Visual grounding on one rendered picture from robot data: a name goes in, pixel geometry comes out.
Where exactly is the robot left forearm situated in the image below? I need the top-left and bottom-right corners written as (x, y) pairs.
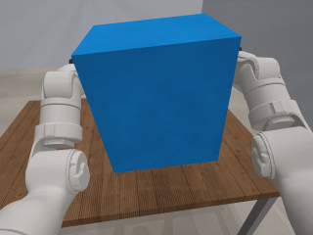
top-left (25, 64), bottom-right (85, 190)

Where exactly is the robot right upper arm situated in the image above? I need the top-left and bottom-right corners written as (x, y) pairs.
top-left (251, 126), bottom-right (313, 235)

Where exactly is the robot left upper arm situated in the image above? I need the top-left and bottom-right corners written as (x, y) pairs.
top-left (0, 149), bottom-right (90, 235)

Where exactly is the carton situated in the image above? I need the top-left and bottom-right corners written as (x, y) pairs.
top-left (71, 13), bottom-right (242, 173)

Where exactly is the robot right forearm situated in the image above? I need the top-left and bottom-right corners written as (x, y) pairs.
top-left (233, 51), bottom-right (313, 136)

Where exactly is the table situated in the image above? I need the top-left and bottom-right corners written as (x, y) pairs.
top-left (0, 98), bottom-right (281, 235)

